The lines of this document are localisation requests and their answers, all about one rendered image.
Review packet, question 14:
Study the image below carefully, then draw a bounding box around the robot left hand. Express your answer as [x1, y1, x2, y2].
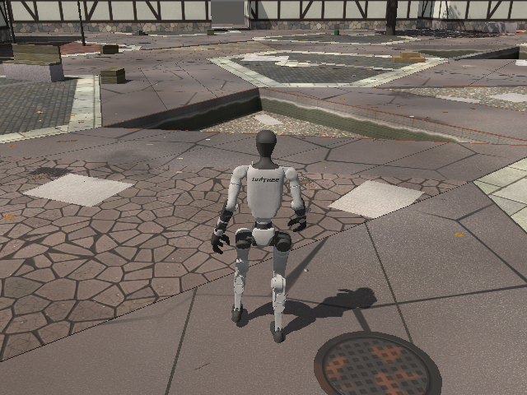
[211, 232, 230, 254]

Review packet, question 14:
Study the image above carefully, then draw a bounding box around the robot right thigh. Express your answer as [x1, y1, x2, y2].
[271, 230, 291, 292]

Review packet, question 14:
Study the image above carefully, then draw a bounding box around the robot right hand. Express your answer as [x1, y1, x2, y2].
[287, 218, 306, 232]

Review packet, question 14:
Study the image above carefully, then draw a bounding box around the left robot forearm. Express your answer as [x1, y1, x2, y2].
[214, 199, 233, 236]

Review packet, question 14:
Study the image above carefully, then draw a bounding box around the robot left upper arm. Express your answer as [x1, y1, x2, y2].
[226, 165, 249, 212]

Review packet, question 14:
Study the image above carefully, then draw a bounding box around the right robot shin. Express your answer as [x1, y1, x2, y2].
[273, 277, 286, 332]

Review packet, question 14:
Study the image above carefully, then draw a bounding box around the right robot forearm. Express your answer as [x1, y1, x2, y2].
[294, 198, 306, 223]

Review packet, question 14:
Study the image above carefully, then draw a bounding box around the robot right upper arm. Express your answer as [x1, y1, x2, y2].
[282, 165, 304, 211]

